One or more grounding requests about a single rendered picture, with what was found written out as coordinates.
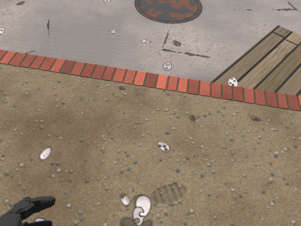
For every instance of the left robot hand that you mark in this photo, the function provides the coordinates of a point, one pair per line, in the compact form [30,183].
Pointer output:
[24,209]

